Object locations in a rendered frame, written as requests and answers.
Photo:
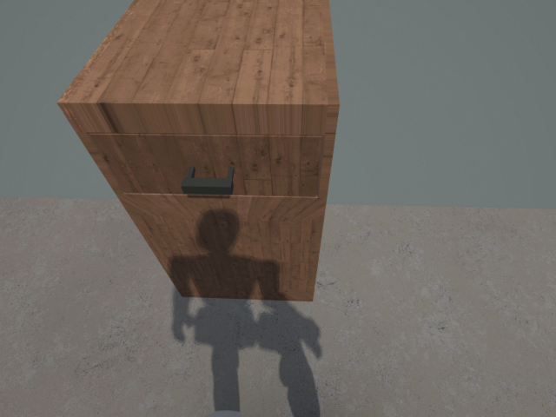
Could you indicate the drawer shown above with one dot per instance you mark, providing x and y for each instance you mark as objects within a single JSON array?
[{"x": 286, "y": 165}]

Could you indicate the cabinet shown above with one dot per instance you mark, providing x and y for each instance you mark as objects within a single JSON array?
[{"x": 259, "y": 67}]

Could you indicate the handle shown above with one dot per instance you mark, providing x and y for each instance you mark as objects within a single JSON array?
[{"x": 208, "y": 186}]

